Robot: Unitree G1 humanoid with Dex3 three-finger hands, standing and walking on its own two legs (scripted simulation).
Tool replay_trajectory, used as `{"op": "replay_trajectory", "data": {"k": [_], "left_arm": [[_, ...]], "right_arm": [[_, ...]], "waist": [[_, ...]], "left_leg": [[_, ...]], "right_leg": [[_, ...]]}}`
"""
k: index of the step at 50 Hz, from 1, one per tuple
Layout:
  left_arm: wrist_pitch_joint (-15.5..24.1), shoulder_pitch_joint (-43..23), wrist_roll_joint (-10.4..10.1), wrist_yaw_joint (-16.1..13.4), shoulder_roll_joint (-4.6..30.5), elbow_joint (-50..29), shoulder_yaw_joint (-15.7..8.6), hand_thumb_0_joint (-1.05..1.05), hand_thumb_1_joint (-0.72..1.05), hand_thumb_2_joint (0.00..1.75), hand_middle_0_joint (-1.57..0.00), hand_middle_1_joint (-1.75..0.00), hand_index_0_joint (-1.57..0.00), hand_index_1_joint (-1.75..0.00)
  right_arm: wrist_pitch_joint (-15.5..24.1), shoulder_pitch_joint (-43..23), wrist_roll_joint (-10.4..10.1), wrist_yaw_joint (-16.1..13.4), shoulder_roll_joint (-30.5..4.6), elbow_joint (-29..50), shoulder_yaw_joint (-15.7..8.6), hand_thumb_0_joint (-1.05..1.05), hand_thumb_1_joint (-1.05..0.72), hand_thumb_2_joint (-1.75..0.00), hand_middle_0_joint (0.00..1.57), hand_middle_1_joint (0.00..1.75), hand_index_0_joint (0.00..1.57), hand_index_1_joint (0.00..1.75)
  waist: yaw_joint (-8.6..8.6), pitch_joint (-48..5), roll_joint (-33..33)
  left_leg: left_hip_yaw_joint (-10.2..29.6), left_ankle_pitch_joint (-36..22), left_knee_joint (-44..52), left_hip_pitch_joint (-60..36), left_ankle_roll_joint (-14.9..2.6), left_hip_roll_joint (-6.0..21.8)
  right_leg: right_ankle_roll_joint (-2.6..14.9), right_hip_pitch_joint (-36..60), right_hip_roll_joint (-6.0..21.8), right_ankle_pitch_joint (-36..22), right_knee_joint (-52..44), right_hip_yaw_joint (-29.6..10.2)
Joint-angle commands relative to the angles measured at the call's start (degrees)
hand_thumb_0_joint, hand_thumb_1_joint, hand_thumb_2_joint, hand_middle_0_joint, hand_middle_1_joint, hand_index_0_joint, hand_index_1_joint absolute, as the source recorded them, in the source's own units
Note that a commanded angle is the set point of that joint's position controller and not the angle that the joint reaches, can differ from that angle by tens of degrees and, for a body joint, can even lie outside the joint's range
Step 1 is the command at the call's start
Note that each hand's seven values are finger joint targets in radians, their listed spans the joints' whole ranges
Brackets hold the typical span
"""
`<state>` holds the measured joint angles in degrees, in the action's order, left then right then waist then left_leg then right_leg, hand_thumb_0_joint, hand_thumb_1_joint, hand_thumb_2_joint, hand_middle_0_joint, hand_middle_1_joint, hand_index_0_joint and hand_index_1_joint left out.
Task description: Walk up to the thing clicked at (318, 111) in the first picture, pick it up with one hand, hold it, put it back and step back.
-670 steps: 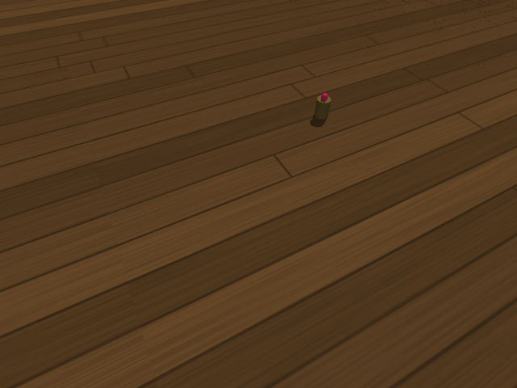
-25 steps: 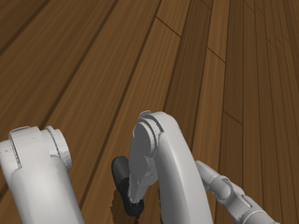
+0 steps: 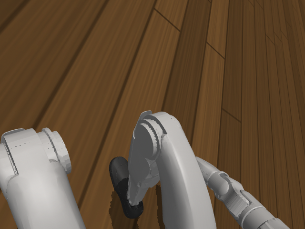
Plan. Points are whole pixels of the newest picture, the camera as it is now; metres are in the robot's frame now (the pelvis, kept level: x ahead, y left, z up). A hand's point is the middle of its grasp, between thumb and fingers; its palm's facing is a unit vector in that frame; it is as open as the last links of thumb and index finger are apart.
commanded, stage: close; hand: left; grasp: from the side
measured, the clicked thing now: out of the picture +0.42 +0.35 -0.20
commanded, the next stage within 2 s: settle in 0.56 s
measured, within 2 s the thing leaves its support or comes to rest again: leaves its support in 0.98 s
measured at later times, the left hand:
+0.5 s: hand out of the picture +0.40 +0.34 -0.16, palm faces +0.50 -0.86 +0.01, open 10.1 cm
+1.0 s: hand out of the picture +0.40 +0.34 -0.15, palm faces +0.49 -0.87 +0.00, open 9.8 cm
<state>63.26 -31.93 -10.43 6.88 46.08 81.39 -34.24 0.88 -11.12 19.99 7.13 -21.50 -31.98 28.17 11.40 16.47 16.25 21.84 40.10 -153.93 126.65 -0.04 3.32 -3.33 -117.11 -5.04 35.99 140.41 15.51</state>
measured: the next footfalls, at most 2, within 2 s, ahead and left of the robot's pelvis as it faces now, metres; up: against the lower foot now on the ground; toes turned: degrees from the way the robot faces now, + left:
none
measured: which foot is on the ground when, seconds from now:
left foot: down 0.00-1.00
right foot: down 0.00-1.00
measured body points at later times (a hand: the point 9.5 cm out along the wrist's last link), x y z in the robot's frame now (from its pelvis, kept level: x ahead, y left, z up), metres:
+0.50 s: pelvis +0.00 +0.00 +0.00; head +0.21 +0.20 +0.34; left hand +0.37 +0.39 -0.16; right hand +0.18 -0.24 -0.03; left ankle +0.09 +0.13 -0.24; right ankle +0.14 -0.12 -0.24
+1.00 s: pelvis +0.00 +0.00 +0.01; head +0.21 +0.20 +0.35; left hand +0.37 +0.39 -0.15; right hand +0.18 -0.24 -0.03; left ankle +0.09 +0.13 -0.24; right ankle +0.14 -0.12 -0.24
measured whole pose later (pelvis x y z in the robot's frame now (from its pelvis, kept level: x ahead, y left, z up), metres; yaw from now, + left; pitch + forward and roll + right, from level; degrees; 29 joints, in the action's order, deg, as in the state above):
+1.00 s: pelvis +0.00 +0.00 +0.01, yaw +0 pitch +11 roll -17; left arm 57.1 -33.0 -6.8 2.8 47.0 73.7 -35.1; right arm -2.3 -8.4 19.9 7.1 -21.0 -32.1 27.2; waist 11.3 16.9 15.9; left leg 22.2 40.6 -152.6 126.6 0.4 3.4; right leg -3.0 -116.9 -5.0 36.3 138.9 15.9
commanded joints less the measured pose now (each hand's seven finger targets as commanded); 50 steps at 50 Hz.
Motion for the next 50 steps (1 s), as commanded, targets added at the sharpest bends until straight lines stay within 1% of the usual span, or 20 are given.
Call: {"op": "replay_trajectory", "data": {"k": [1,2,5,7,10,11,12,16,17,20,21,23,28,31,34,36,39,43,46,50], "left_arm": [[4.6,-8.9,0.6,-1.9,14.1,-7.4,-2.4,0.00,-0.20,0.35,-0.29,-0.30,-0.29,-0.31],[4.8,-9.0,0.6,-2.0,13.9,-7.7,-2.8,0.00,-0.17,0.40,-0.34,-0.35,-0.33,-0.36],[4.6,-10.4,1.4,-2.0,13.7,-8.0,-1.6,0.00,-0.07,0.46,-0.39,-0.41,-0.39,-0.41],[4.3,-11.0,1.8,-2.1,13.9,-7.8,-1.0,0.00,-0.02,0.50,-0.43,-0.44,-0.43,-0.44],[3.8,-10.7,1.3,-2.1,12.8,-7.5,-0.3,0.00,0.08,0.55,-0.49,-0.49,-0.49,-0.49],[3.7,-10.7,1.1,-2.2,11.8,-7.0,0.3,0.00,0.10,0.56,-0.50,-0.51,-0.50,-0.51],[3.7,-12.0,0.9,-2.3,12.4,-7.3,0.2,0.00,0.13,0.57,-0.54,-0.53,-0.54,-0.53],[3.5,-11.0,1.0,-2.5,12.0,-5.7,0.6,0.00,0.28,0.70,-0.65,-0.66,-0.65,-0.65],[3.4,-11.4,1.1,-2.7,13.1,-6.0,0.0,0.00,0.32,0.74,-0.70,-0.70,-0.70,-0.70],[3.3,-12.5,1.3,-3.0,14.8,-6.2,-0.4,0.00,0.29,0.87,-0.84,-0.87,-0.84,-0.87],[3.3,-12.5,1.2,-3.0,13.8,-6.3,-0.1,0.00,0.28,0.91,-0.86,-0.90,-0.86,-0.91],[3.3,-13.6,1.2,-3.1,14.3,-6.6,-0.3,0.00,0.32,0.98,-0.93,-0.98,-0.93,-0.99],[2.8,-13.6,2.0,-3.7,13.9,-6.8,0.2,0.00,0.41,1.12,-1.06,-1.15,-1.07,-1.15],[2.7,-15.1,2.4,-4.2,13.7,-7.0,0.9,0.00,0.38,1.16,-1.10,-1.20,-1.11,-1.20],[2.9,-15.0,1.9,-4.6,14.8,-6.8,-0.1,0.00,0.30,1.21,-1.10,-1.24,-1.10,-1.26],[3.0,-14.9,2.0,-4.3,14.6,-7.6,0.2,0.00,0.26,1.23,-1.13,-1.28,-1.13,-1.30],[2.6,-14.1,2.5,-4.1,15.4,-9.5,-0.3,0.00,0.27,1.24,-1.12,-1.28,-1.12,-1.30],[1.6,-14.5,3.0,-3.7,15.9,-14.3,-1.2,0.00,0.23,1.25,-1.16,-1.32,-1.17,-1.34],[0.6,-14.2,2.4,-4.2,16.2,-18.8,-2.8,0.00,0.20,1.28,-1.18,-1.36,-1.18,-1.37],[-0.9,-16.5,2.4,-4.7,17.3,-27.1,-3.3,0.00,0.16,1.29,-1.22,-1.39,-1.23,-1.41]], "right_arm": [[-1.1,1.1,0.3,-1.2,-20.1,1.4,-6.2,0.00,-0.89,-0.90,0.20,0.30,0.20,0.30],[-1.3,1.3,0.5,-1.2,-20.2,1.5,-6.1,0.00,-0.89,-0.90,0.20,0.30,0.20,0.30],[-1.5,0.8,0.4,-1.3,-20.5,1.6,-6.3,0.00,-0.88,-0.90,0.20,0.30,0.20,0.30],[-1.7,1.2,0.4,-1.3,-20.5,1.6,-6.2,0.00,-0.88,-0.90,0.20,0.30,0.20,0.30],[-1.8,1.6,0.3,-1.2,-20.4,1.7,-6.0,0.00,-0.88,-0.90,0.20,0.30,0.20,0.30],[-1.7,1.7,0.4,-1.2,-20.3,1.6,-5.9,0.00,-0.88,-0.89,0.20,0.30,0.20,0.30],[-1.8,1.9,0.3,-1.2,-20.7,1.6,-5.9,0.00,-0.88,-0.90,0.20,0.30,0.20,0.30],[-2.0,1.6,0.1,-1.2,-20.8,1.7,-5.7,0.00,-0.87,-0.89,0.20,0.30,0.20,0.30],[-2.1,2.0,0.2,-1.2,-20.8,1.7,-5.6,0.00,-0.87,-0.89,0.20,0.30,0.20,0.30],[-2.4,1.6,0.1,-1.3,-20.8,2.1,-5.3,0.00,-0.88,-0.89,0.20,0.30,0.20,0.30],[-2.5,1.6,0.1,-1.3,-20.7,1.9,-5.5,0.00,-0.88,-0.90,0.20,0.30,0.20,0.30],[-2.5,1.9,0.2,-1.2,-20.9,2.0,-5.4,0.00,-0.88,-0.90,0.20,0.30,0.20,0.30],[-2.9,2.5,0.3,-1.3,-20.7,1.4,-5.5,0.00,-0.87,-0.89,0.20,0.30,0.20,0.30],[-2.8,2.1,0.3,-1.3,-20.7,1.4,-5.5,0.00,-0.88,-0.89,0.20,0.30,0.20,0.30],[-3.0,2.1,0.3,-1.3,-20.5,1.7,-5.2,0.00,-0.90,-0.90,0.20,0.30,0.20,0.30],[-3.0,2.0,0.4,-1.2,-20.5,1.7,-5.4,0.00,-0.90,-0.90,0.20,0.30,0.20,0.30],[-3.2,3.0,0.5,-1.3,-20.3,1.1,-5.6,0.00,-0.90,-0.90,0.20,0.30,0.20,0.30],[-3.6,3.6,0.3,-1.3,-20.6,0.9,-6.8,0.00,-0.90,-0.90,0.20,0.30,0.20,0.30],[-3.8,4.3,-0.1,-1.3,-20.3,0.8,-7.7,0.00,-0.90,-0.90,0.20,0.30,0.20,0.30],[-3.9,5.6,-0.7,-1.3,-19.4,0.9,-9.4,0.00,-0.91,-0.90,0.20,0.30,0.20,0.30]], "waist": [[4.27,-29.4,-31.3],[4.70,-30.3,-31.6],[5.66,-27.9,-32.5],[6.26,-28.4,-32.5],[6.27,-29.6,-30.8],[6.65,-29.9,-30.5],[7.07,-29.6,-30.6],[6.66,-28.2,-30.6],[6.44,-28.8,-30.5],[6.28,-27.9,-31.0],[6.56,-27.7,-30.9],[7.02,-28.1,-31.2],[7.19,-29.0,-32.4],[7.72,-28.3,-32.0],[7.20,-29.2,-30.8],[7.25,-29.5,-30.9],[6.59,-31.8,-32.3],[5.95,-33.8,-36.8],[4.62,-35.5,-38.7],[3.93,-39.1,-41.0]], "left_leg": [[-5.6,-4.4,19.7,-19.7,1.57,2.9],[-5.4,-5.8,19.9,-21.1,1.72,3.0],[-4.9,-3.1,20.7,-20.2,1.68,3.3],[-4.8,-2.9,20.6,-20.1,1.64,3.3],[-4.5,-4.1,20.1,-20.2,1.48,3.2],[-4.4,-5.1,19.8,-20.7,1.48,3.3],[-4.3,-4.5,19.8,-20.5,1.39,3.1],[-3.4,-4.4,20.6,-20.6,1.63,3.4],[-3.5,-4.8,20.7,-21.1,1.63,3.4],[-4.0,-3.7,20.6,-19.9,1.43,3.4],[-4.1,-3.6,20.6,-20.1,1.42,3.4],[-3.9,-2.4,20.7,-20.1,1.40,3.5],[-3.7,-4.6,20.8,-21.5,1.69,3.6],[-3.5,-3.9,20.7,-20.9,1.59,3.5],[-4.2,-4.5,19.7,-20.1,1.20,3.3],[-4.6,-4.0,19.6,-19.9,1.07,3.1],[-4.9,-6.8,19.6,-21.6,1.26,3.2],[-4.0,-9.0,21.6,-25.7,2.27,3.6],[-4.7,-9.9,22.0,-26.4,2.37,3.4],[-6.5,-9.7,22.4,-27.0,2.16,3.0]], "right_leg": [[3.78,12.8,-1.9,-7.5,-10.0,4.7],[3.72,13.5,-1.9,-8.5,-10.0,4.9],[3.71,11.3,-1.8,-7.0,-9.8,5.1],[3.74,11.4,-1.9,-7.0,-10.0,5.3],[3.59,12.3,-2.0,-8.0,-10.1,5.4],[3.50,12.6,-2.0,-9.0,-10.1,5.4],[3.48,12.4,-2.0,-8.5,-10.2,5.6],[3.53,11.5,-1.9,-8.4,-9.7,5.9],[3.57,12.0,-2.0,-8.6,-9.9,5.8],[3.62,12.0,-2.0,-7.7,-10.4,5.5],[3.55,12.0,-2.0,-7.8,-10.5,5.5],[3.48,11.9,-2.0,-7.1,-10.7,5.6],[3.60,12.3,-2.0,-8.7,-10.2,5.7],[3.56,11.5,-1.9,-8.5,-10.3,5.9],[3.48,12.9,-2.1,-8.7,-10.9,5.5],[3.44,13.1,-2.2,-8.5,-11.2,5.4],[3.55,14.8,-2.2,-10.4,-11.0,5.2],[3.88,13.1,-1.8,-11.5,-9.6,5.2],[4.04,13.6,-1.6,-12.1,-9.7,4.6],[4.41,14.5,-1.5,-12.1,-10.7,3.3]]}}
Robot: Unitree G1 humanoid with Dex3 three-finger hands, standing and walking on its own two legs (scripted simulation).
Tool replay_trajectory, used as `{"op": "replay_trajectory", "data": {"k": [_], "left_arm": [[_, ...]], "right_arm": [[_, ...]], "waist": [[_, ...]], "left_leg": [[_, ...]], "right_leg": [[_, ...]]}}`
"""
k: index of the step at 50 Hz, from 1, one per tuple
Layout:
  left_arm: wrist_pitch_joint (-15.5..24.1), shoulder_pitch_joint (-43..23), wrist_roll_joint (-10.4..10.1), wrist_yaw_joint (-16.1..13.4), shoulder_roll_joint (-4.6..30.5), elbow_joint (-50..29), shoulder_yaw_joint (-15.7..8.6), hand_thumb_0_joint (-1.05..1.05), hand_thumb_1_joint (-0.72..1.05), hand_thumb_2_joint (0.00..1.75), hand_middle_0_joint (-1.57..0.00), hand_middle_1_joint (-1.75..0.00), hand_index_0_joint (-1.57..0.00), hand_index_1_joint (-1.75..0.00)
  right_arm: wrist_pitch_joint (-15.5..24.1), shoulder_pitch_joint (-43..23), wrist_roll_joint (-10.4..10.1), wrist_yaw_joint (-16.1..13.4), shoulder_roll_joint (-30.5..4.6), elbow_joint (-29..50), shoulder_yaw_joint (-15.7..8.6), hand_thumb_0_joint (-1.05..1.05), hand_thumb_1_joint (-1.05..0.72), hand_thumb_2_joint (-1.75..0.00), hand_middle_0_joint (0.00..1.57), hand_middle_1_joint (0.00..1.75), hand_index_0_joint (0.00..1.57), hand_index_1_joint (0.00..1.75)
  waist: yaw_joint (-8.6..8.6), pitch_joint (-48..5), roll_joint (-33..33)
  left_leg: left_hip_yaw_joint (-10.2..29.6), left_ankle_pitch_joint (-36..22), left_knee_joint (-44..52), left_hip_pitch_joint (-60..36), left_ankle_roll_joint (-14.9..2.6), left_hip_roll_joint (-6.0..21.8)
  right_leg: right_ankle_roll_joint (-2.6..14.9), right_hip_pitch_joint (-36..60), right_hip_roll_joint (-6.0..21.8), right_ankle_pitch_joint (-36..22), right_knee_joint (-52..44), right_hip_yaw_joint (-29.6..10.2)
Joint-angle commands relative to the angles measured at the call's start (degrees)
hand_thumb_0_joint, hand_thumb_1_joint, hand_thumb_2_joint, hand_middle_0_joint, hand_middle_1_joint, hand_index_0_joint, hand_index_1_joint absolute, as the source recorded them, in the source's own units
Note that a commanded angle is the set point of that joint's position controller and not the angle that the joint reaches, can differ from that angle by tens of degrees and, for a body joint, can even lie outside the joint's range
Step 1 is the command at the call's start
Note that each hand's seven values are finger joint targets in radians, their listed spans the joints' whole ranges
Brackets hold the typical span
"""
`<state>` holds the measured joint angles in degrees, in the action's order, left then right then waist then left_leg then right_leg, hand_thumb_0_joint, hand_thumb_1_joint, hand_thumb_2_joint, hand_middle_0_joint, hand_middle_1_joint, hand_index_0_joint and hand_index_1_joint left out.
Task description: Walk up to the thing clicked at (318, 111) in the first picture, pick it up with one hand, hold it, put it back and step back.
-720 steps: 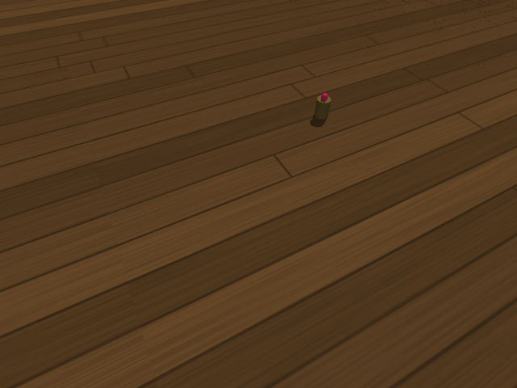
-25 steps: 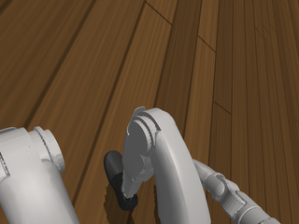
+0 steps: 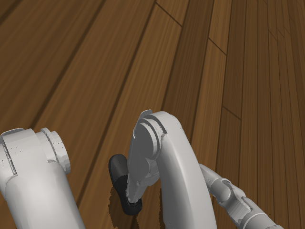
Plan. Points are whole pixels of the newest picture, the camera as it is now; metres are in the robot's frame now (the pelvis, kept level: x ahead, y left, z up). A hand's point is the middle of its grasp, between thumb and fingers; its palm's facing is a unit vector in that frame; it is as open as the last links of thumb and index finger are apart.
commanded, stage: settle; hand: left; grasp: from the side
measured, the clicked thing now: out of the picture +0.41 +0.34 -0.20
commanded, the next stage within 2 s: lift in 1.56 s
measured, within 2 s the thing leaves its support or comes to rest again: neither
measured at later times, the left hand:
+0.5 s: hand out of the picture +0.37 +0.36 -0.04, palm faces +0.48 -0.88 -0.04, open 9.9 cm
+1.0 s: hand out of the picture +0.39 +0.36 +0.03, palm faces +0.47 -0.88 -0.04, open 9.9 cm
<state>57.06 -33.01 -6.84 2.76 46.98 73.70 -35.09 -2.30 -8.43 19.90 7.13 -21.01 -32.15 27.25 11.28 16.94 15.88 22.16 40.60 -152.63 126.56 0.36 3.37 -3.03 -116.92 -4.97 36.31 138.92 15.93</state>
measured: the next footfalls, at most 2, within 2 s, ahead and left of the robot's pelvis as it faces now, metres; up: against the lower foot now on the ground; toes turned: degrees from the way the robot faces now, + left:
none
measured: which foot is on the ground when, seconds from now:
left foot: down 0.00-1.00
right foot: down 0.00-1.00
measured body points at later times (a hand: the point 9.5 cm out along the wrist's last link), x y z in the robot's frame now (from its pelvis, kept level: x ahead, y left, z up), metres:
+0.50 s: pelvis +0.01 -0.01 +0.03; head +0.18 +0.14 +0.41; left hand +0.33 +0.41 -0.04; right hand +0.21 -0.24 -0.05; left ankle +0.08 +0.13 -0.25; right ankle +0.14 -0.12 -0.25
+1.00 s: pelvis +0.03 -0.02 +0.06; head +0.22 +0.09 +0.45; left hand +0.36 +0.41 +0.03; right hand +0.22 -0.26 -0.06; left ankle +0.08 +0.13 -0.25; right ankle +0.14 -0.12 -0.25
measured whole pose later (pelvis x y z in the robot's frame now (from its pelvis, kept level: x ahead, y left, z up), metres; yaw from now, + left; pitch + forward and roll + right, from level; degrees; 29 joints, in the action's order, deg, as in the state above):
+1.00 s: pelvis +0.03 -0.02 +0.06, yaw +9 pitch +30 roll -8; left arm 34.2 -30.9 -11.0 13.4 28.8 48.0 -31.8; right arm -2.6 2.5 5.7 3.6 -17.2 -39.1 4.5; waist 5.1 -3.1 1.8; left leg 8.9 40.4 -136.7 127.1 0.8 3.5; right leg 0.3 -121.7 -0.8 41.3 132.6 6.9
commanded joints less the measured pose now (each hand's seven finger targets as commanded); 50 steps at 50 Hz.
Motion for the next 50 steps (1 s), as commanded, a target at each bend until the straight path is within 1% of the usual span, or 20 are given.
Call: {"op": "replay_trajectory", "data": {"k": [1,5,12,14,20,21,22,24,28,31,33,34,35,37,40,43,44,46,49,50], "left_arm": [[4.4,-14.3,-0.9,-0.6,15.6,-20.2,-2.0,0.00,0.17,1.30,-1.23,-1.40,-1.23,-1.42],[1.7,-14.7,-0.1,0.1,12.9,-25.2,0.1,0.00,0.17,1.29,-1.22,-1.40,-1.23,-1.41],[-4.2,-11.1,-2.9,2.6,5.8,-27.1,1.7,0.00,0.13,1.31,-1.28,-1.45,-1.29,-1.46],[-5.8,-10.2,-3.0,3.5,2.7,-27.5,4.2,0.00,0.16,1.32,-1.29,-1.45,-1.30,-1.46],[-9.3,-10.9,-3.7,4.4,2.0,-32.3,3.4,0.00,0.18,1.32,-1.27,-1.44,-1.29,-1.45],[-10.0,-8.9,-3.5,4.5,0.2,-31.8,4.7,0.00,0.17,1.32,-1.26,-1.43,-1.27,-1.44],[-10.0,-12.7,-3.7,4.3,2.7,-36.5,2.9,0.00,0.16,1.32,-1.26,-1.44,-1.27,-1.45],[-10.5,-14.2,-4.1,4.4,2.4,-39.9,2.9,0.00,0.17,1.31,-1.26,-1.43,-1.27,-1.45],[-12.4,-9.2,-4.4,5.7,0.0,-36.0,3.8,0.00,0.14,1.30,-1.24,-1.41,-1.25,-1.43],[-12.2,-15.7,-5.0,6.6,2.8,-43.5,1.7,0.00,0.12,1.30,-1.24,-1.41,-1.25,-1.43],[-13.3,-11.7,-5.6,7.6,0.1,-40.4,2.5,0.00,0.09,1.29,-1.23,-1.41,-1.24,-1.43],[-14.5,-7.4,-6.0,8.3,-4.3,-34.2,4.8,0.00,0.09,1.30,-1.24,-1.42,-1.25,-1.43],[-14.3,-10.5,-6.7,8.7,-3.5,-36.5,3.5,0.00,0.12,1.31,-1.24,-1.41,-1.25,-1.43],[-13.8,-14.4,-6.7,8.4,2.5,-42.0,-0.6,0.00,0.12,1.29,-1.22,-1.39,-1.23,-1.41],[-15.8,-9.9,-6.6,9.8,-4.0,-36.2,2.7,0.00,0.07,1.30,-1.25,-1.42,-1.26,-1.44],[-15.8,-14.0,-6.7,10.3,0.7,-41.7,-1.3,0.00,0.09,1.30,-1.26,-1.40,-1.26,-1.42],[-16.7,-11.1,-6.3,10.5,0.6,-39.6,-1.4,0.00,0.08,1.29,-1.24,-1.40,-1.25,-1.42],[-17.5,-11.2,-6.2,11.0,-3.4,-39.1,0.7,0.00,0.06,1.30,-1.25,-1.41,-1.26,-1.43],[-18.1,-11.9,-5.9,10.3,-0.8,-41.0,-2.1,0.00,0.04,1.29,-1.25,-1.40,-1.25,-1.42],[-18.2,-13.2,-5.9,10.4,-2.2,-42.2,-0.5,0.00,0.04,1.29,-1.26,-1.40,-1.26,-1.42]], "right_arm": [[-0.7,2.8,-0.9,-1.4,-19.7,1.0,-9.0,0.00,-0.91,-0.90,0.20,0.30,0.20,0.30],[-0.7,4.0,-1.9,-1.5,-19.0,1.4,-11.3,0.00,-0.91,-0.90,0.20,0.30,0.20,0.30],[-0.1,6.8,-5.4,-1.3,-17.6,1.1,-15.4,0.00,-0.90,-0.90,0.20,0.30,0.20,0.30],[0.0,7.9,-6.4,-1.2,-16.1,0.3,-16.2,0.00,-0.90,-0.90,0.20,0.30,0.20,0.30],[-0.1,10.2,-9.1,-1.6,-14.4,-0.2,-19.2,0.00,-0.89,-0.90,0.20,0.30,0.20,0.30],[-0.1,9.7,-9.4,-1.7,-13.7,0.3,-19.5,0.00,-0.89,-0.90,0.20,0.30,0.20,0.30],[-0.1,10.5,-9.9,-1.9,-13.5,-0.3,-20.3,0.00,-0.89,-0.90,0.20,0.30,0.20,0.30],[-0.2,11.9,-10.4,-2.3,-13.1,-0.8,-21.3,0.00,-0.89,-0.90,0.20,0.30,0.20,0.30],[-0.2,12.4,-11.6,-2.8,-11.4,-0.8,-22.1,0.00,-0.89,-0.90,0.20,0.30,0.20,0.30],[-0.3,14.4,-12.2,-3.3,-10.9,-2.4,-23.3,0.00,-0.89,-0.90,0.20,0.30,0.20,0.30],[-0.2,15.0,-12.6,-3.5,-10.4,-2.7,-23.8,0.00,-0.89,-0.90,0.20,0.30,0.20,0.30],[0.1,14.3,-12.9,-3.5,-10.1,-1.9,-23.7,0.00,-0.89,-0.90,0.20,0.30,0.20,0.30],[0.3,14.6,-13.1,-3.7,-10.4,-1.8,-24.0,0.00,-0.89,-0.90,0.20,0.30,0.20,0.30],[0.2,16.2,-13.5,-4.0,-10.0,-3.3,-24.6,0.00,-0.89,-0.90,0.20,0.30,0.20,0.30],[0.3,16.3,-13.8,-3.9,-9.1,-3.0,-25.1,0.00,-0.89,-0.90,0.20,0.30,0.20,0.30],[0.5,17.7,-14.0,-4.4,-9.5,-4.0,-26.3,0.00,-0.89,-0.90,0.20,0.30,0.20,0.30],[0.4,18.0,-14.2,-4.4,-9.2,-4.0,-26.5,0.00,-0.89,-0.90,0.20,0.30,0.20,0.30],[0.3,18.1,-14.3,-4.4,-8.7,-3.8,-26.8,0.00,-0.89,-0.90,0.20,0.30,0.20,0.30],[0.6,18.5,-14.6,-4.7,-8.4,-4.0,-27.6,0.00,-0.89,-0.90,0.20,0.30,0.20,0.30],[0.7,17.8,-14.7,-4.8,-8.1,-3.4,-27.7,0.00,-0.89,-0.90,0.20,0.30,0.20,0.30]], "waist": [[3.73,-39.0,-40.7],[3.09,-40.6,-41.3],[0.57,-41.9,-36.6],[-0.06,-42.0,-34.4],[-2.40,-44.6,-33.7],[-3.30,-45.3,-33.7],[-3.76,-46.9,-33.5],[-3.78,-49.7,-34.9],[-4.50,-50.8,-32.2],[-4.70,-54.4,-33.6],[-5.06,-54.7,-32.7],[-4.91,-53.4,-30.4],[-4.24,-54.2,-29.4],[-6.48,-57.5,-30.8],[-5.31,-56.4,-27.7],[-6.85,-59.7,-28.6],[-7.74,-61.2,-28.6],[-6.58,-60.2,-28.0],[-8.42,-63.2,-27.1],[-7.92,-62.7,-27.0]], "left_leg": [[-6.9,-9.4,21.4,-26.4,1.73,3.0],[-7.6,-8.6,22.9,-26.6,1.63,2.7],[-8.8,-4.4,24.7,-22.8,0.59,1.6],[-9.5,-2.7,25.2,-21.5,0.15,1.3],[-10.9,0.7,28.1,-21.0,-0.26,0.6],[-11.3,1.1,28.6,-21.8,-0.33,0.5],[-11.7,0.8,28.5,-21.8,-0.50,0.4],[-12.6,-1.7,28.8,-23.4,-0.32,0.1],[-13.8,-2.6,29.1,-22.9,-0.83,-0.1],[-14.4,-4.5,29.3,-24.4,-0.77,-0.3],[-14.6,-6.3,30.1,-25.3,-0.65,-0.4],[-14.8,-6.2,29.8,-24.6,-0.97,-0.4],[-14.7,-6.7,29.5,-23.8,-1.12,-0.4],[-15.6,-8.3,30.1,-24.9,-1.07,-0.7],[-15.8,-9.4,30.3,-24.5,-1.27,-0.6],[-16.6,-11.9,30.3,-26.0,-1.30,-0.7],[-16.9,-13.3,30.7,-27.4,-1.32,-0.6],[-16.9,-13.6,31.1,-27.6,-1.30,-0.7],[-17.8,-14.3,31.2,-27.6,-1.50,-0.7],[-18.0,-13.3,31.5,-26.5,-1.59,-0.8]], "right_leg": [[4.15,13.3,-1.4,-11.9,-9.2,2.8],[4.50,11.8,-1.1,-11.3,-9.8,1.8],[4.48,8.6,-0.5,-7.9,-11.0,0.8],[4.54,7.9,-0.5,-6.1,-12.0,0.3],[4.96,6.1,0.2,-2.7,-13.5,-1.4],[5.11,6.2,0.1,-2.0,-13.8,-1.9],[5.22,6.4,0.2,-2.2,-14.4,-2.4],[5.34,7.4,0.4,-4.1,-14.5,-3.2],[5.40,8.4,0.7,-3.9,-16.0,-5.0],[5.41,9.3,1.1,-5.2,-16.2,-5.9],[5.48,9.3,1.3,-5.8,-16.3,-6.1],[5.43,9.1,1.2,-5.6,-17.0,-6.4],[5.19,10.4,1.4,-6.6,-17.4,-6.4],[5.13,12.4,1.7,-7.3,-17.5,-7.1],[5.08,11.8,1.7,-7.5,-18.3,-7.3],[4.84,14.6,2.0,-9.9,-19.2,-8.1],[4.82,15.3,2.1,-10.4,-19.1,-8.3],[4.86,14.3,2.2,-10.4,-19.5,-8.1],[4.62,17.4,2.2,-11.3,-20.7,-9.0],[4.63,17.3,2.3,-10.5,-21.1,-9.3]]}}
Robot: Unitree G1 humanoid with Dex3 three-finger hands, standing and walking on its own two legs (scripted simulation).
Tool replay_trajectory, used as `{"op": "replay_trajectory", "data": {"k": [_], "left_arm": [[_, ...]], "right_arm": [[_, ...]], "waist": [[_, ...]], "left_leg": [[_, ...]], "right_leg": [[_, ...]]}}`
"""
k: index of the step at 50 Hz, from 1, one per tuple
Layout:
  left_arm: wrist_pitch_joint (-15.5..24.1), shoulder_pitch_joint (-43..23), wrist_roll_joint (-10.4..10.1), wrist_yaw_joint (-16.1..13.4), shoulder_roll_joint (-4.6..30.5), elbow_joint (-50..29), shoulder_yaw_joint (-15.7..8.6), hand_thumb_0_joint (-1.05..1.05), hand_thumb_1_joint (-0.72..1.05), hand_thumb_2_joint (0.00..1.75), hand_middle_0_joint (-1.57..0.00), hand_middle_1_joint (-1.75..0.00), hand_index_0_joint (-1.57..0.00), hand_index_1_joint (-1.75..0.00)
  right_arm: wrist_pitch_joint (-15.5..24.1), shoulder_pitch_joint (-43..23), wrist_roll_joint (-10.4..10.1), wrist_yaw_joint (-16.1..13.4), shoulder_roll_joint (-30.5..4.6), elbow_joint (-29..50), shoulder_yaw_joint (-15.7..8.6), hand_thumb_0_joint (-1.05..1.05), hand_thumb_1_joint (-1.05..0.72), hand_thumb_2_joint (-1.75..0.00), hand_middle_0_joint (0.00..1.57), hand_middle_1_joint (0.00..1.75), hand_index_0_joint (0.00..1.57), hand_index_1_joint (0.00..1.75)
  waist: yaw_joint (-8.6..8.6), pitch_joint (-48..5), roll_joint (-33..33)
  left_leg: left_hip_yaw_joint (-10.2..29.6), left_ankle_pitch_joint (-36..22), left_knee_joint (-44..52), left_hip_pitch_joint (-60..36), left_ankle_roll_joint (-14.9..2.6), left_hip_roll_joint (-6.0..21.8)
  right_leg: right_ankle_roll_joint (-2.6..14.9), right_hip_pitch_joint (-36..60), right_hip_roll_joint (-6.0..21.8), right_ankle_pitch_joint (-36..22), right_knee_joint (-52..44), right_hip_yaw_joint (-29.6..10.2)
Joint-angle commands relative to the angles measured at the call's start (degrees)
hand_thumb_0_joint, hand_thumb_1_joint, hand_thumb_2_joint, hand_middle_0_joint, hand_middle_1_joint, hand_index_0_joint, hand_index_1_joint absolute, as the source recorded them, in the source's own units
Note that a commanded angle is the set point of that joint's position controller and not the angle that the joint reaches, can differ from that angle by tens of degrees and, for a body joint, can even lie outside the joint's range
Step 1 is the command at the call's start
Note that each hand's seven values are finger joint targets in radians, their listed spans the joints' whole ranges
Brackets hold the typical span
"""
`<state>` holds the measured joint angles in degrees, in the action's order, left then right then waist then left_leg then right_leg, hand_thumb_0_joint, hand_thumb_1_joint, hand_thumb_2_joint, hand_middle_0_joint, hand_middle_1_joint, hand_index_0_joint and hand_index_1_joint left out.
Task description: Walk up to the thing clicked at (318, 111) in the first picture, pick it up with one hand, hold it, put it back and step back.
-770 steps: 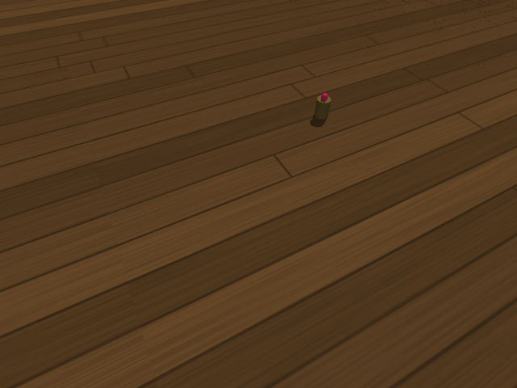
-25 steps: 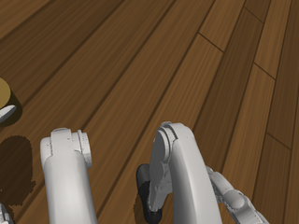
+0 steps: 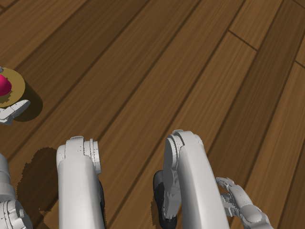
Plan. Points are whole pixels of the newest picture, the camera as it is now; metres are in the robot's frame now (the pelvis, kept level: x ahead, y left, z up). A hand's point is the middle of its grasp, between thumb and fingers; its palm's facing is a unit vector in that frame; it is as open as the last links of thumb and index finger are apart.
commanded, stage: settle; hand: left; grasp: from the side
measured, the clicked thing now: (10, 94) +0.42 +0.31 -0.07
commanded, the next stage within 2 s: lift in 0.56 s
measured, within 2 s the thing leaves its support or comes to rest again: neither
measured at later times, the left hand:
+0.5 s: hand out of the picture +0.40 +0.32 +0.00, palm faces +0.34 -0.94 -0.05, open 9.9 cm
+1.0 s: hand out of the picture +0.40 +0.30 +0.04, palm faces +0.32 -0.95 -0.05, open 9.9 cm
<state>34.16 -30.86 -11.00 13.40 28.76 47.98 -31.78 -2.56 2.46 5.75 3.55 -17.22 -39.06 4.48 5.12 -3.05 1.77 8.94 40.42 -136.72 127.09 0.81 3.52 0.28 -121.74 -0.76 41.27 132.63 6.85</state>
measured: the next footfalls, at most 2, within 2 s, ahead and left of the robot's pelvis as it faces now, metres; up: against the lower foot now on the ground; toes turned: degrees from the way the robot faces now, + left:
none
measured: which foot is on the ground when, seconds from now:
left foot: down 0.00-1.00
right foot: down 0.00-1.00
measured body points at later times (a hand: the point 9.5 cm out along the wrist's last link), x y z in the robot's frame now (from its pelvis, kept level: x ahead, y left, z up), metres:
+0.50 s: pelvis -0.01 +0.00 +0.02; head +0.18 +0.07 +0.43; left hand +0.37 +0.36 +0.01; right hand +0.14 -0.26 -0.09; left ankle +0.08 +0.13 -0.31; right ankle +0.09 -0.11 -0.31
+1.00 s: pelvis +0.00 +0.00 +0.05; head +0.18 +0.05 +0.46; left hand +0.38 +0.35 +0.05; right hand +0.14 -0.26 -0.08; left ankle +0.08 +0.13 -0.31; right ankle +0.09 -0.11 -0.31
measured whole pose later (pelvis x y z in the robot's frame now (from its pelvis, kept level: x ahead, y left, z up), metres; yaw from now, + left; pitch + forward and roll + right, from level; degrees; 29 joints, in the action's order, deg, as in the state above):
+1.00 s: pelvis +0.00 +0.00 +0.05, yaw +3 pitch +32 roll -5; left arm 30.9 -29.5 -9.6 13.0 23.5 45.4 -29.9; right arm -0.1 6.3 3.5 1.6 -15.8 -40.8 0.5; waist 4.2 -8.1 -0.1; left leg 5.3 38.5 -126.1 119.5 0.7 3.3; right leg 0.5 -115.6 0.0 40.3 124.2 4.2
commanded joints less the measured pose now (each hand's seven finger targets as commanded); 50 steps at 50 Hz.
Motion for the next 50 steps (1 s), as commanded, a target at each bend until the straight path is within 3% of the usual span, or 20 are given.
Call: {"op": "replay_trajectory", "data": {"k": [1,5,9,10,13,15,19,25,28,31,33,35,36,38,40,42,43,44,48,50], "left_arm": [[4.4,-14.2,-1.7,-0.4,15.8,-15.9,-4.5,0.00,0.04,1.29,-1.25,-1.40,-1.25,-1.42],[4.1,-14.6,-0.8,-1.0,15.4,-15.1,-4.6,0.00,0.06,1.30,-1.26,-1.41,-1.26,-1.43],[4.4,-16.6,0.4,-1.7,15.4,-15.9,-3.3,0.00,0.01,1.29,-1.25,-1.41,-1.26,-1.43],[4.7,-18.1,0.4,-1.7,14.9,-17.4,-2.8,0.00,0.03,1.29,-1.24,-1.40,-1.25,-1.41],[4.5,-15.6,0.7,-1.4,14.6,-12.7,-2.9,0.00,0.04,1.29,-1.24,-1.39,-1.25,-1.41],[5.0,-18.0,0.2,-1.2,13.5,-15.2,-2.1,0.00,0.09,1.30,-1.25,-1.40,-1.26,-1.42],[4.5,-18.1,0.7,-1.2,13.4,-13.4,-1.3,0.00,0.07,1.33,-1.26,-1.42,-1.26,-1.44],[5.1,-19.8,0.5,-1.7,13.1,-12.2,-1.9,0.00,0.08,1.36,-1.27,-1.44,-1.28,-1.46],[5.6,-20.7,0.9,-1.9,14.6,-13.1,-2.3,0.00,0.09,1.35,-1.26,-1.42,-1.27,-1.44],[5.6,-19.9,0.8,-2.0,13.0,-10.4,-2.0,0.00,0.08,1.36,-1.25,-1.42,-1.25,-1.44],[5.7,-20.6,1.0,-2.1,14.4,-11.5,-2.7,0.00,0.07,1.35,-1.23,-1.41,-1.24,-1.43],[5.5,-19.4,1.2,-2.0,14.5,-11.3,-3.0,0.00,0.03,1.27,-1.31,-1.49,-1.35,-1.47],[5.5,-19.3,1.0,-1.6,13.6,-11.8,-2.6,0.00,0.03,1.29,-1.32,-1.50,-1.36,-1.49],[5.2,-17.4,1.0,-1.2,14.6,-12.0,-3.4,0.00,0.03,1.28,-1.31,-1.49,-1.35,-1.48],[5.0,-19.2,0.4,-0.4,13.3,-15.0,-2.0,0.00,0.05,1.28,-1.31,-1.49,-1.36,-1.47],[4.5,-18.7,0.1,-0.1,14.8,-16.7,-3.2,0.00,0.05,1.26,-1.31,-1.47,-1.35,-1.45],[3.9,-17.2,0.2,0.1,12.7,-15.7,-1.7,0.00,0.05,1.26,-1.30,-1.47,-1.34,-1.45],[3.7,-17.7,-0.2,-0.1,13.9,-17.3,-2.9,0.00,0.08,1.26,-1.31,-1.47,-1.35,-1.45],[2.3,-16.6,-1.1,-0.8,12.7,-19.9,-2.2,0.00,0.02,1.26,-1.29,-1.46,-1.33,-1.45],[1.6,-16.3,-1.4,-0.9,10.7,-21.2,-0.5,0.00,0.01,1.26,-1.29,-1.46,-1.33,-1.44]], "right_arm": [[1.0,7.8,-0.5,-1.3,-11.8,3.0,-5.1,0.00,-0.90,-0.90,0.20,0.30,0.20,0.30],[1.2,8.2,-0.6,-1.5,-11.6,2.3,-5.6,0.00,-0.90,-0.90,0.20,0.30,0.20,0.30],[1.6,6.7,-0.7,-1.7,-11.0,2.7,-5.9,0.00,-0.90,-0.90,0.20,0.30,0.20,0.30],[1.6,6.8,-0.7,-1.7,-11.3,3.1,-6.0,0.00,-0.90,-0.90,0.20,0.30,0.20,0.30],[2.0,7.1,-0.9,-1.8,-11.2,2.2,-6.1,0.00,-0.90,-0.90,0.20,0.30,0.20,0.30],[2.5,7.3,-0.9,-1.8,-11.3,2.4,-6.1,0.00,-0.90,-0.90,0.20,0.30,0.20,0.30],[2.7,7.6,-1.2,-1.9,-11.1,2.3,-6.2,0.00,-0.89,-0.90,0.20,0.30,0.20,0.30],[3.1,8.3,-1.1,-2.0,-10.7,1.3,-6.2,0.00,-0.90,-0.90,0.20,0.30,0.20,0.30],[3.4,8.6,-1.1,-2.0,-10.8,1.5,-6.4,0.00,-0.89,-0.90,0.20,0.30,0.20,0.30],[3.4,8.8,-1.1,-1.9,-10.3,1.4,-6.2,0.00,-0.89,-0.90,0.20,0.30,0.20,0.30],[3.3,9.0,-1.1,-2.0,-10.4,1.4,-6.4,0.00,-0.89,-0.90,0.20,0.30,0.20,0.30],[3.4,9.2,-1.1,-1.9,-10.2,1.5,-6.6,0.00,-0.92,-0.90,0.20,0.30,0.20,0.30],[3.3,9.6,-1.0,-1.9,-10.4,1.4,-6.6,0.00,-0.92,-0.90,0.20,0.30,0.20,0.30],[3.3,9.8,-1.2,-1.9,-10.3,1.3,-6.9,0.00,-0.92,-0.90,0.20,0.30,0.20,0.30],[3.3,10.2,-1.5,-2.1,-10.2,1.3,-7.1,0.00,-0.92,-0.90,0.20,0.30,0.20,0.30],[3.5,10.3,-1.7,-2.3,-10.4,1.3,-7.4,0.00,-0.92,-0.90,0.20,0.30,0.20,0.30],[3.5,10.4,-1.9,-2.3,-10.2,1.6,-7.4,0.00,-0.93,-0.90,0.20,0.30,0.20,0.30],[3.6,10.2,-2.1,-2.5,-10.2,1.9,-7.6,0.00,-0.92,-0.90,0.20,0.30,0.20,0.30],[3.8,10.2,-2.7,-2.9,-9.6,2.5,-7.7,0.00,-0.93,-0.90,0.20,0.30,0.20,0.30],[4.1,9.8,-3.2,-3.2,-9.2,3.0,-7.9,0.00,-0.93,-0.90,0.20,0.30,0.20,0.30]], "waist": [[-1.65,-42.6,-12.6],[-1.47,-41.0,-13.1],[-1.56,-37.5,-13.3],[-0.76,-38.0,-14.4],[-1.05,-36.4,-13.5],[-0.34,-37.9,-14.1],[-0.86,-37.8,-14.7],[-0.35,-37.8,-13.5],[-1.10,-40.5,-13.4],[-0.42,-39.2,-11.2],[-0.99,-40.5,-11.9],[-1.74,-41.1,-11.8],[-1.16,-42.4,-12.3],[-2.37,-44.0,-12.1],[-1.68,-44.4,-13.0],[-2.74,-45.7,-14.4],[-1.74,-44.7,-13.7],[-2.66,-45.2,-12.7],[-2.68,-44.2,-11.1],[-2.22,-42.8,-10.9]], "left_leg": [[-5.0,-14.1,15.5,-27.3,-2.12,-0.9],[-4.7,-13.3,17.0,-28.5,-2.05,-0.9],[-5.0,-7.0,19.2,-26.9,-1.97,-1.0],[-4.8,-6.0,19.8,-27.9,-1.91,-1.0],[-4.5,-3.3,21.2,-28.8,-1.77,-1.0],[-4.5,-5.1,21.1,-29.3,-1.73,-1.2],[-4.1,-4.8,22.6,-31.4,-1.43,-1.1],[-4.9,-5.6,22.3,-31.1,-1.67,-1.5],[-5.2,-7.2,22.4,-31.4,-1.73,-1.6],[-5.6,-6.8,22.1,-29.8,-1.98,-1.7],[-5.9,-8.0,22.2,-30.3,-1.98,-1.8],[-6.4,-8.4,22.4,-30.7,-1.99,-1.8],[-6.3,-9.9,22.4,-32.1,-1.92,-1.8],[-6.6,-11.0,22.8,-32.9,-1.93,-1.8],[-6.4,-11.4,23.4,-34.3,-1.93,-1.7],[-6.4,-12.0,24.4,-36.4,-1.73,-1.7],[-5.9,-11.4,25.0,-36.5,-1.77,-1.7],[-6.1,-10.7,25.3,-35.9,-1.87,-1.8],[-6.5,-9.3,27.0,-35.4,-2.07,-1.8],[-6.5,-7.5,28.3,-35.6,-2.12,-1.7]], "right_leg": [[1.18,23.2,-1.9,-16.5,-15.1,-0.4],[1.46,21.0,-1.8,-15.2,-15.5,0.0],[1.86,18.3,-1.9,-9.1,-17.1,-0.2],[1.93,18.0,-1.8,-8.4,-17.2,0.3],[2.02,16.4,-1.8,-5.8,-17.7,0.5],[2.01,17.1,-1.6,-7.8,-17.4,0.5],[2.28,15.4,-1.4,-7.2,-17.6,0.2],[2.01,16.7,-1.2,-8.0,-18.9,-0.4],[2.04,19.0,-1.1,-9.2,-18.7,-0.6],[1.84,19.4,-1.2,-8.8,-19.6,-0.9],[1.80,20.8,-1.0,-9.8,-19.9,-1.2],[1.82,21.6,-1.1,-9.8,-20.5,-1.7],[1.81,22.2,-1.1,-11.3,-19.9,-1.3],[1.78,23.5,-1.0,-12.2,-20.3,-1.8],[1.94,23.1,-1.0,-12.5,-20.5,-1.8],[2.14,23.3,-0.9,-12.8,-20.6,-1.8],[2.13,22.9,-0.9,-12.1,-21.1,-1.6],[2.05,23.8,-1.0,-11.7,-22.0,-1.9],[1.75,26.6,-0.8,-10.3,-25.3,-3.0],[1.76,26.4,-0.8,-8.4,-27.0,-3.4]]}}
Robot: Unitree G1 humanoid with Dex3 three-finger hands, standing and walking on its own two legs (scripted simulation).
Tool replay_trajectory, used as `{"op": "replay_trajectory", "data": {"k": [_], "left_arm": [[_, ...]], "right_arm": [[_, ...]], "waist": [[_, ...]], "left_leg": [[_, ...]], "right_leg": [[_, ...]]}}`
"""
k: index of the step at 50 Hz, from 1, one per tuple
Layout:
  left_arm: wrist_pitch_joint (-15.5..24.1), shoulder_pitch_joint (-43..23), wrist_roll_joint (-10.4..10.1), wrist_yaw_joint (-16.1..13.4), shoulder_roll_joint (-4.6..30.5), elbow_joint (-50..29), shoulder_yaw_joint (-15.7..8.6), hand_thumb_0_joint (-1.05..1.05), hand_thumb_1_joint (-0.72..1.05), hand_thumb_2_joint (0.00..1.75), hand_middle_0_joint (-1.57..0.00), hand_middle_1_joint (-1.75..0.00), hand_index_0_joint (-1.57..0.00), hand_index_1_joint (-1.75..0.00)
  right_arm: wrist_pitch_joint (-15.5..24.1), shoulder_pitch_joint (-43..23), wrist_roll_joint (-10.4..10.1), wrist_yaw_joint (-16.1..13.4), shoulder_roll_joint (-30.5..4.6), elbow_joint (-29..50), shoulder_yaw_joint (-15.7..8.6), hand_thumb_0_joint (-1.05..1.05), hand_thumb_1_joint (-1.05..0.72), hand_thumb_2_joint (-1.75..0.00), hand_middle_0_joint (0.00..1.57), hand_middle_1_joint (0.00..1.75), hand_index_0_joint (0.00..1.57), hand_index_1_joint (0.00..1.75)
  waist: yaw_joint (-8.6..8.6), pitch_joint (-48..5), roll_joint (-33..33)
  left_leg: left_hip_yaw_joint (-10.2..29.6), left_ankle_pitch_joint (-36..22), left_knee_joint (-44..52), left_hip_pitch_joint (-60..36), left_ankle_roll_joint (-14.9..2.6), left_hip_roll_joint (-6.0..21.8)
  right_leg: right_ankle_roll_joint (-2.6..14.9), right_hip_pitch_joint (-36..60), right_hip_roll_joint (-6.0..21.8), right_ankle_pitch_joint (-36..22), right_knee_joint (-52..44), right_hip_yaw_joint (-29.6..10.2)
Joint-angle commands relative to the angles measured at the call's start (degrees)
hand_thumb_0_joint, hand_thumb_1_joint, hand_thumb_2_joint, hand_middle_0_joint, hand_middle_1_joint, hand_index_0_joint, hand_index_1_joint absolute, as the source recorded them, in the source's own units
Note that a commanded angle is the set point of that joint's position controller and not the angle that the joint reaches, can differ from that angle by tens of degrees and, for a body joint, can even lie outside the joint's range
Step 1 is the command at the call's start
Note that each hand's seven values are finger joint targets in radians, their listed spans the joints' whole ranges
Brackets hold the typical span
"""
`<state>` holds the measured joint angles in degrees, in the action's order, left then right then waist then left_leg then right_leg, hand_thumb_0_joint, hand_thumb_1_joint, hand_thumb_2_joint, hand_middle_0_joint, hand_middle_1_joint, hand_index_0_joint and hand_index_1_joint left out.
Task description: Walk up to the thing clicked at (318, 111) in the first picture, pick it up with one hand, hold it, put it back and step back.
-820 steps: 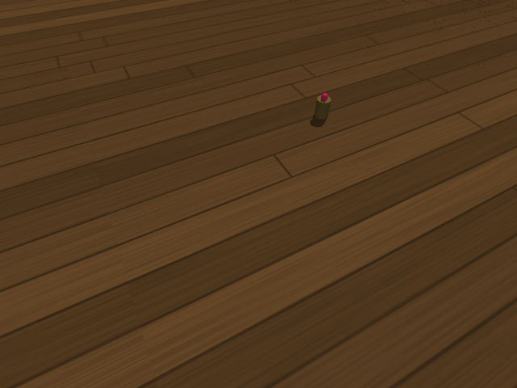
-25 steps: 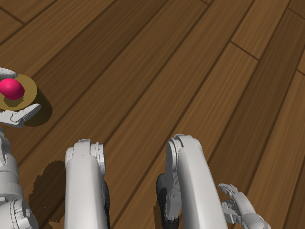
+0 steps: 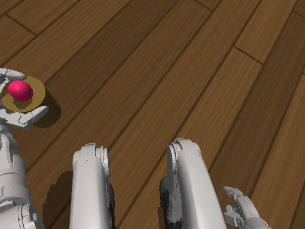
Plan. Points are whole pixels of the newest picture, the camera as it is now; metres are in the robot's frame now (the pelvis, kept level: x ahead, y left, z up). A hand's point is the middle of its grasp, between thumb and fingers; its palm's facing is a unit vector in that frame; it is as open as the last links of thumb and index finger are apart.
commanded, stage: lift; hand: left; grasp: from the side
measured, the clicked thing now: (32, 101) +0.42 +0.28 -0.04
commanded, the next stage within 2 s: hold in 1.90 s
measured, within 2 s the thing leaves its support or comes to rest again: neither
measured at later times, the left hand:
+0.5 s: hand out of the picture +0.40 +0.25 +0.14, palm faces +0.26 -0.96 -0.06, open 9.9 cm
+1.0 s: hand out of the picture +0.38 +0.24 +0.29, palm faces +0.27 -0.96 -0.04, open 9.9 cm
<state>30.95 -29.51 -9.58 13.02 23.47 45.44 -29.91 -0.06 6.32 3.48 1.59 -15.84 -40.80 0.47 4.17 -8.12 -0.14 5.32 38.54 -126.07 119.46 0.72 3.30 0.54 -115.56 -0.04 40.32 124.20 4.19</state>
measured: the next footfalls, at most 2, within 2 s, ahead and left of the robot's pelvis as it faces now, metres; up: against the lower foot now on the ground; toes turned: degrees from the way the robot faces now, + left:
none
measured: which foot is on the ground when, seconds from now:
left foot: down 0.00-1.00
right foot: down 0.00-1.00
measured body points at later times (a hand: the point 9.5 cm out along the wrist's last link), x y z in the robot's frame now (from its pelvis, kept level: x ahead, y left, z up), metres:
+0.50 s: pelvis +0.02 +0.00 +0.13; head +0.19 +0.03 +0.54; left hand +0.38 +0.30 +0.15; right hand +0.19 -0.25 +0.00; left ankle +0.09 +0.13 -0.36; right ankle +0.09 -0.12 -0.36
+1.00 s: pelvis +0.05 +0.01 +0.25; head +0.15 +0.03 +0.69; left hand +0.36 +0.29 +0.29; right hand +0.22 -0.23 +0.15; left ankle +0.09 +0.13 -0.36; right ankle +0.09 -0.12 -0.36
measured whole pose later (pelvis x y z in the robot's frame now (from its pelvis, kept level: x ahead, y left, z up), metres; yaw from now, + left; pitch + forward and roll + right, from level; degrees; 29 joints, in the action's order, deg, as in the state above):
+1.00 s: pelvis +0.05 +0.01 +0.25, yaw +4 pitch +19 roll -3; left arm 17.8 -6.4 -9.7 0.3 13.1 18.6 -11.7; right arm 4.0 11.3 -0.8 -2.2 -13.1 -37.1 -0.3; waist 1.4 -8.3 -1.5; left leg 2.3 31.7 -76.2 63.7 0.4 2.8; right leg -0.3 -59.7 0.4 32.6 73.4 3.6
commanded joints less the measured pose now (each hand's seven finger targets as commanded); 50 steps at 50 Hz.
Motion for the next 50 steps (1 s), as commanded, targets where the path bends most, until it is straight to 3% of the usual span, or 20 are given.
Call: {"op": "replay_trajectory", "data": {"k": [1,2,4,6,14,17,20,23,25,27,28,32,35,36,41,44,45,46,48,50], "left_arm": [[4.4,-16.6,-2.8,-0.6,15.0,-18.5,-2.2,0.00,0.04,1.26,-1.30,-1.46,-1.33,-1.44],[4.1,-16.7,-2.8,-0.3,13.8,-20.9,-0.4,0.00,0.01,1.24,-1.29,-1.46,-1.33,-1.44],[3.1,-13.5,-2.8,-0.6,15.4,-21.0,-1.7,0.00,0.04,1.24,-1.29,-1.45,-1.33,-1.43],[2.4,-13.5,-3.2,-0.7,13.0,-24.4,0.5,0.00,0.04,1.24,-1.29,-1.46,-1.34,-1.43],[-1.3,-8.4,-4.3,-4.7,10.1,-34.4,1.5,0.00,0.08,1.26,-1.29,-1.46,-1.33,-1.44],[-2.9,-4.1,-3.3,-6.0,7.4,-37.6,4.9,0.00,0.09,1.26,-1.27,-1.45,-1.31,-1.42],[-4.7,-1.4,-2.9,-7.6,8.0,-41.1,4.6,0.00,0.06,1.24,-1.26,-1.43,-1.30,-1.41],[-6.3,1.9,-3.6,-9.0,4.6,-43.9,7.1,0.00,0.06,1.23,-1.24,-1.41,-1.27,-1.39],[-7.5,5.7,-3.5,-10.1,4.2,-44.9,6.8,0.00,0.10,1.24,-1.23,-1.41,-1.26,-1.39],[-8.3,7.0,-2.9,-11.0,2.9,-47.9,9.4,0.00,0.09,1.23,-1.21,-1.40,-1.25,-1.38],[-8.7,8.1,-3.0,-11.6,3.4,-47.8,8.7,0.00,0.08,1.23,-1.22,-1.40,-1.26,-1.39],[-9.2,9.5,-2.9,-12.2,-0.4,-42.9,11.0,0.00,0.06,1.22,-1.21,-1.38,-1.24,-1.37],[-8.3,6.9,-2.3,-12.6,0.3,-44.5,11.8,0.00,0.02,1.21,-1.19,-1.37,-1.22,-1.36],[-8.2,7.5,-1.5,-13.0,2.4,-45.0,9.9,0.00,0.04,1.21,-1.20,-1.38,-1.24,-1.36],[-7.7,8.0,-1.3,-12.9,-1.7,-44.1,14.3,0.00,0.07,1.21,-1.21,-1.37,-1.24,-1.36],[-7.8,7.7,-1.5,-12.6,-1.0,-43.5,14.0,0.00,0.04,1.20,-1.23,-1.37,-1.25,-1.36],[-7.8,8.7,-1.4,-12.3,-2.4,-41.9,15.3,0.00,-0.01,1.19,-1.23,-1.37,-1.25,-1.36],[-7.6,7.7,-1.4,-12.5,-1.4,-42.7,14.0,0.00,0.01,1.19,-1.21,-1.36,-1.24,-1.35],[-7.5,7.8,-1.3,-12.6,-2.8,-42.7,15.6,0.00,0.04,1.19,-1.22,-1.36,-1.24,-1.35],[-7.3,8.9,-0.9,-13.2,-1.5,-42.7,14.1,0.00,0.03,1.18,-1.22,-1.36,-1.25,-1.35]], "right_arm": [[1.7,6.1,-1.1,-1.3,-10.6,5.0,-4.2,0.00,-0.92,-0.90,0.20,0.30,0.20,0.30],[1.8,5.8,-1.3,-1.4,-10.4,5.3,-4.2,0.00,-0.93,-0.90,0.20,0.30,0.20,0.30],[2.0,6.0,-1.7,-1.6,-10.8,5.4,-4.4,0.00,-0.92,-0.90,0.20,0.30,0.20,0.30],[2.2,5.6,-2.1,-1.9,-10.0,6.5,-4.6,0.00,-0.93,-0.90,0.20,0.30,0.20,0.30],[3.0,5.7,-3.7,-2.9,-9.0,7.8,-4.8,0.00,-0.92,-0.90,0.20,0.30,0.20,0.30],[3.2,5.4,-4.0,-3.2,-8.6,8.2,-5.0,0.00,-0.91,-0.90,0.20,0.30,0.20,0.30],[3.3,5.3,-4.4,-3.8,-8.1,9.1,-5.2,0.00,-0.92,-0.90,0.20,0.30,0.20,0.30],[3.6,5.2,-4.9,-4.0,-7.5,9.5,-4.9,0.00,-0.92,-0.90,0.20,0.30,0.20,0.30],[3.8,5.4,-5.1,-4.2,-7.3,9.5,-5.0,0.00,-0.91,-0.90,0.20,0.30,0.20,0.30],[3.9,5.6,-5.2,-4.5,-6.7,9.9,-4.8,0.00,-0.91,-0.90,0.20,0.30,0.20,0.30],[4.0,5.4,-5.3,-4.6,-6.6,9.8,-4.6,0.00,-0.91,-0.90,0.20,0.30,0.20,0.30],[4.9,5.6,-5.3,-4.9,-5.8,9.1,-4.2,0.00,-0.91,-0.90,0.20,0.30,0.20,0.30],[5.3,5.5,-5.0,-5.0,-5.8,9.4,-4.1,0.00,-0.91,-0.90,0.20,0.30,0.20,0.30],[5.3,5.7,-4.9,-5.1,-5.6,9.6,-4.1,0.00,-0.91,-0.90,0.20,0.30,0.20,0.30],[5.7,6.0,-4.7,-4.8,-5.0,9.9,-3.6,0.00,-0.91,-0.90,0.20,0.30,0.20,0.30],[6.2,6.1,-4.7,-4.6,-5.4,9.8,-3.8,0.00,-0.92,-0.90,0.20,0.30,0.20,0.30],[6.2,6.4,-4.7,-4.5,-5.1,9.7,-3.4,0.00,-0.92,-0.90,0.20,0.30,0.20,0.30],[6.2,6.7,-4.7,-4.5,-5.4,9.6,-3.7,0.00,-0.92,-0.90,0.20,0.30,0.20,0.30],[6.2,6.1,-4.6,-4.4,-5.1,10.0,-3.5,0.00,-0.91,-0.90,0.20,0.30,0.20,0.30],[6.1,7.0,-4.4,-4.3,-4.9,9.7,-3.5,0.00,-0.92,-0.90,0.20,0.30,0.20,0.30]], "waist": [[-1.14,-37.1,-7.8],[-1.02,-37.0,-9.5],[-2.11,-37.5,-8.7],[-1.54,-38.3,-8.1],[-2.89,-37.5,-8.1],[-2.90,-37.6,-9.0],[-3.03,-37.6,-7.3],[-2.68,-36.7,-6.4],[-3.31,-36.2,-6.2],[-2.93,-36.1,-6.2],[-3.13,-34.9,-5.2],[-1.00,-27.8,-2.6],[-1.29,-25.9,-4.6],[-2.29,-25.8,-5.5],[-2.20,-23.7,-6.7],[-2.49,-23.1,-6.2],[-1.87,-21.9,-6.3],[-2.48,-22.2,-5.8],[-2.34,-20.4,-5.1],[-2.50,-21.1,-5.2]], "left_leg": [[-2.6,-4.7,18.5,-28.1,-2.03,-1.5],[-2.3,-3.8,19.7,-29.4,-1.89,-1.6],[-2.0,-4.0,21.2,-30.7,-1.89,-1.5],[-2.1,-4.0,22.3,-31.8,-2.02,-1.6],[-1.4,-6.8,29.2,-40.2,-1.74,-1.3],[-0.5,-9.0,32.8,-46.1,-1.44,-1.1],[-1.6,-10.9,34.8,-47.5,-1.82,-1.4],[-1.3,-11.7,38.2,-51.4,-1.78,-1.4],[-1.2,-13.5,40.4,-54.0,-1.68,-1.4],[-1.3,-15.6,42.8,-57.5,-1.64,-1.4],[-1.5,-16.5,43.6,-57.8,-1.71,-1.5],[-1.4,-17.5,46.8,-59.0,-2.07,-1.6],[-1.8,-16.7,50.0,-61.9,-1.84,-1.7],[-1.9,-16.4,51.6,-63.3,-1.62,-1.9],[-1.2,-17.7,57.4,-71.1,-0.81,-1.7],[-1.9,-19.5,59.3,-73.3,-0.97,-1.9],[-1.5,-19.5,60.3,-73.9,-0.85,-1.8],[-1.6,-20.3,60.9,-75.1,-0.83,-1.8],[-1.9,-18.8,62.5,-75.2,-0.86,-1.9],[-1.9,-21.1,63.6,-76.7,-0.81,-2.0]], "right_leg": [[1.48,20.4,-1.5,-6.6,-19.5,-0.7],[1.77,19.4,-1.5,-6.1,-19.7,-0.4],[1.69,21.3,-1.4,-6.3,-20.7,-0.3],[1.62,22.3,-1.3,-6.2,-22.9,-1.0],[1.58,28.8,-1.1,-9.2,-29.0,-1.5],[1.69,30.4,-1.0,-11.2,-30.9,-1.1],[1.19,36.8,-0.9,-13.4,-35.6,-2.2],[0.98,40.6,-1.0,-14.3,-39.0,-2.1],[0.82,43.3,-1.1,-15.7,-40.8,-1.8],[0.70,46.6,-1.1,-17.7,-43.5,-1.9],[0.56,48.6,-1.1,-18.9,-44.7,-1.9],[0.21,51.6,-1.3,-20.7,-48.5,-1.9],[0.39,54.0,-1.0,-20.3,-51.2,-2.5],[0.56,55.3,-0.9,-19.6,-52.2,-2.4],[0.75,58.5,-0.8,-20.4,-56.2,-1.6],[0.68,61.9,-0.7,-22.4,-59.0,-1.8],[0.73,61.8,-0.8,-22.2,-59.4,-1.5],[0.69,62.9,-0.8,-22.8,-60.2,-1.5],[0.58,64.4,-0.6,-22.0,-62.1,-1.6],[0.59,67.0,-0.7,-24.0,-63.0,-1.3]]}}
